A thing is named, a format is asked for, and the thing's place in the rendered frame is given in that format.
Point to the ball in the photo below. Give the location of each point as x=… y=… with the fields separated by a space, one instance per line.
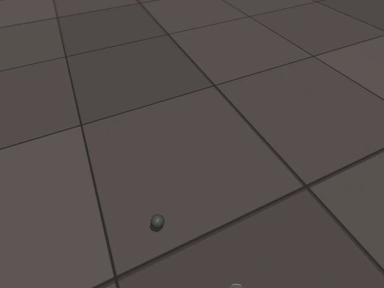
x=157 y=221

